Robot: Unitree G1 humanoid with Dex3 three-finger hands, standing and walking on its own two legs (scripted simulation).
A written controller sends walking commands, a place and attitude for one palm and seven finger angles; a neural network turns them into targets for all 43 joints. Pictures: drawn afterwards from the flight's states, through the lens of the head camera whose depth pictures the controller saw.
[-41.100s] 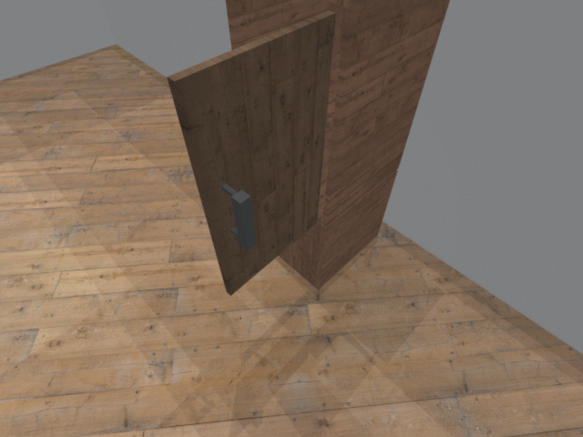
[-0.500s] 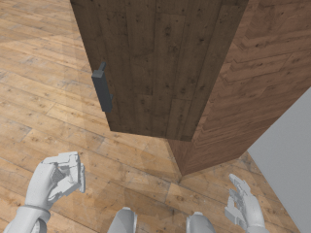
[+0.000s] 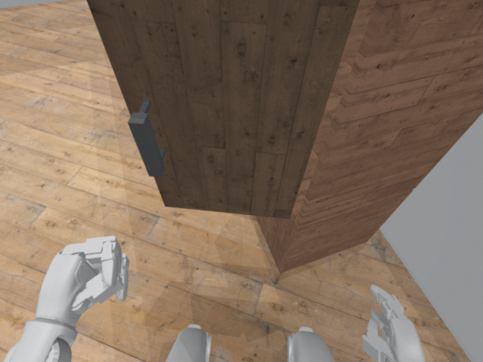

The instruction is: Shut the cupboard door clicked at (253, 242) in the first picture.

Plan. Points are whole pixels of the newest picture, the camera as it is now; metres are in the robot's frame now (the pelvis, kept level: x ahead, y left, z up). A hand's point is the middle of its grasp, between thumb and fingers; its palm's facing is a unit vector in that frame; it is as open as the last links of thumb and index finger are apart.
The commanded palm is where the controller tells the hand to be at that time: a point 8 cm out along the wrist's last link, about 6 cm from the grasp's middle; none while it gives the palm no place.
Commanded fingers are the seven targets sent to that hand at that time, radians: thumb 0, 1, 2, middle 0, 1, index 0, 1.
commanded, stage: raise the hand and make a fist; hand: left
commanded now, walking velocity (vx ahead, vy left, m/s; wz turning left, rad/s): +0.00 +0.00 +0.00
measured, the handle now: (151, 139) +0.48 +0.20 +0.06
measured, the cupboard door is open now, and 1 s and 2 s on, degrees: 64 64 63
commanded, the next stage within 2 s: bring the fist close to the handle in 0.06 s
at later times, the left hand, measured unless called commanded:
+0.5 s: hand (132, 251) +0.26 +0.18 +0.07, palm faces -0.10 -0.99 -0.04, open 3.1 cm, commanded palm +0.25 +0.23 +0.07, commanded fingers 0.00 0.90 0.90 -1.30 -1.50 -1.30 -1.50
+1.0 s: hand (153, 200) +0.35 +0.17 +0.07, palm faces -0.07 -1.00 -0.04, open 3.1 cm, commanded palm +0.33 +0.22 +0.07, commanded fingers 0.00 0.90 0.90 -1.30 -1.50 -1.30 -1.50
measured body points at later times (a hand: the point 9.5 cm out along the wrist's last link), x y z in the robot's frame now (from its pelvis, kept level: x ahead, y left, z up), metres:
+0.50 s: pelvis -0.01 +0.01 +0.00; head +0.05 +0.01 +0.45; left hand +0.26 +0.23 +0.07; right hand +0.17 -0.23 -0.07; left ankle +0.02 +0.16 -0.63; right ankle +0.04 -0.16 -0.63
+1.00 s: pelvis +0.00 +0.00 +0.01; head +0.07 -0.01 +0.45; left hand +0.34 +0.22 +0.08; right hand +0.14 -0.26 -0.09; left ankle +0.02 +0.16 -0.63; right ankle +0.04 -0.16 -0.63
